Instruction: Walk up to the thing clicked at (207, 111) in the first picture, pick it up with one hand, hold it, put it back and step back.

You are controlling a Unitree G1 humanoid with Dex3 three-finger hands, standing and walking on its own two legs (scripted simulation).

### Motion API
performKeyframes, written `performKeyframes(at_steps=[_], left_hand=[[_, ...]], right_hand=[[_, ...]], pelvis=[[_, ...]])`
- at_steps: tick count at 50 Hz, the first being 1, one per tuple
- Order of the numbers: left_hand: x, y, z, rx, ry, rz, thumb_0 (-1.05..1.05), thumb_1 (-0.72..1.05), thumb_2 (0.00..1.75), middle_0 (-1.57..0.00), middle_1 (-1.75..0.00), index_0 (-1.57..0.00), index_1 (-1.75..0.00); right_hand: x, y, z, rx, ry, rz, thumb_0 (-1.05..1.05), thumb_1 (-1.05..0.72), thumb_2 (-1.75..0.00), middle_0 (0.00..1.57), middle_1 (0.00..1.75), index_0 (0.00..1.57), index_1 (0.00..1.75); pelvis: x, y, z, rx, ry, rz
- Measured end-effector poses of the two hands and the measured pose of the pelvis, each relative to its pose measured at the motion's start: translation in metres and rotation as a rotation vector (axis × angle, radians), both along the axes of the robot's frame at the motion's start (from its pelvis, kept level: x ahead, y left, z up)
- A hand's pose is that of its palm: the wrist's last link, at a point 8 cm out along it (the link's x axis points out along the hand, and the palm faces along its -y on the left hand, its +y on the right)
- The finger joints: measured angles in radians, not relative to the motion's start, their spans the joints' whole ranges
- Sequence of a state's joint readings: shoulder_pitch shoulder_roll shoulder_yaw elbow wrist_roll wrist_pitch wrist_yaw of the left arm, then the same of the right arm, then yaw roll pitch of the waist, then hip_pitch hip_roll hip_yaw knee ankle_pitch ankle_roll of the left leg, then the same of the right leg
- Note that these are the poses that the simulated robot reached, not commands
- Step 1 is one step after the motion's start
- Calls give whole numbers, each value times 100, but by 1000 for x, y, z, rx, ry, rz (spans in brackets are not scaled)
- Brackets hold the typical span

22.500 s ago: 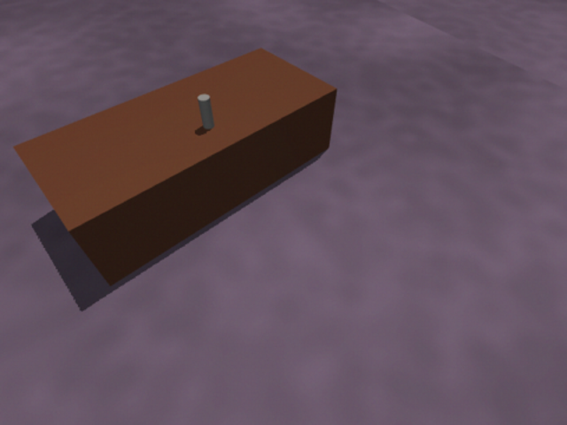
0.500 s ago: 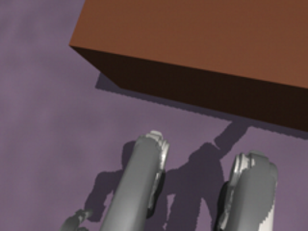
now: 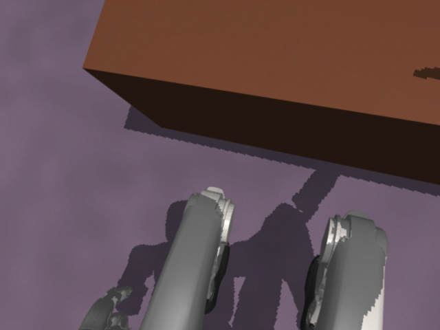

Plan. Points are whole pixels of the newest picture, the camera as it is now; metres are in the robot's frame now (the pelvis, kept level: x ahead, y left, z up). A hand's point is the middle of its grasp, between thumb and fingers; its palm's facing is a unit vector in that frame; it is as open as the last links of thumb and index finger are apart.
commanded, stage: close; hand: right
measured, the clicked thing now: out of the picture +0.59 -0.32 +0.03
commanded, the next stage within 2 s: settle in 0.82 s
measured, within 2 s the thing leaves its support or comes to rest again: leaves its support in 1.14 s
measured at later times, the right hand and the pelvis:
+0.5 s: hand out of the picture +0.59 -0.31 +0.02, palm faces +0.35 +0.94 -0.04, open 8.2 cm; pelvis +0.00 +0.00 -0.01, yaw +0 degrees
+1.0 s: hand out of the picture +0.60 -0.31 +0.02, palm faces +0.35 +0.94 -0.04, open 6.1 cm; pelvis +0.00 +0.00 -0.01, yaw +1 degrees
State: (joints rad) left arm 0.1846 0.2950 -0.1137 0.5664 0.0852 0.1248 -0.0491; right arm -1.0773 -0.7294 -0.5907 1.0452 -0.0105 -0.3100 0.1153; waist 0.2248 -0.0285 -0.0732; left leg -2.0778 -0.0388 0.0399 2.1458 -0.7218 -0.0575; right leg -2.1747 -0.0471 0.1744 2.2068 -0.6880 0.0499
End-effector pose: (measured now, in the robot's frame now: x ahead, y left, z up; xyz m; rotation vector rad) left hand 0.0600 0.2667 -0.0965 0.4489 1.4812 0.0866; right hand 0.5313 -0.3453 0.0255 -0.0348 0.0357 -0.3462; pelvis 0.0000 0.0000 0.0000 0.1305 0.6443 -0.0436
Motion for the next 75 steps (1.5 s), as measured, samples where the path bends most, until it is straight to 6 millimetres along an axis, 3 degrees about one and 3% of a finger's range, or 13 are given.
performKeyframes(at_steps=[14,30,42,56,61,70,75], left_hand=[[-17,2,-1,27,50,11,0,89,90,-21,-31,-21,-31],[-28,-1,2,28,80,25,0,89,90,-22,-31,-21,-32],[-31,-4,0,18,87,24,0,89,89,-22,-32,-21,-32],[-36,-4,6,32,100,39,0,89,90,-23,-32,-21,-33],[-35,-6,13,29,96,49,0,88,91,-23,-32,-21,-33],[-25,-9,34,6,45,62,0,88,91,-23,-32,-21,-33],[-21,-7,49,0,17,66,0,88,90,-23,-32,-21,-33]], right_hand=[[9,-4,-3,0,-26,-19,-1,31,-36,74,57,75,57],[24,-3,-1,-1,-19,-8,-1,-4,-67,103,89,106,89],[26,-2,0,-8,-12,-6,-2,-9,-93,96,102,98,103],[28,-6,4,-16,-11,-7,-1,-11,-105,95,104,97,105],[28,-8,18,-15,-20,-14,-1,-11,-104,94,105,96,105],[30,-7,65,-21,-16,-15,-1,-11,-104,94,105,96,105],[31,-6,81,-9,4,-9,-1,-11,-104,94,105,96,105]], pelvis=[[-3,1,-8,2,-3,2],[-2,-2,-8,13,2,1],[-3,-1,-10,12,-1,2],[-3,-2,-7,15,0,3],[-1,-1,1,12,4,1],[1,-1,29,8,7,-7],[1,-2,43,8,10,-8]])
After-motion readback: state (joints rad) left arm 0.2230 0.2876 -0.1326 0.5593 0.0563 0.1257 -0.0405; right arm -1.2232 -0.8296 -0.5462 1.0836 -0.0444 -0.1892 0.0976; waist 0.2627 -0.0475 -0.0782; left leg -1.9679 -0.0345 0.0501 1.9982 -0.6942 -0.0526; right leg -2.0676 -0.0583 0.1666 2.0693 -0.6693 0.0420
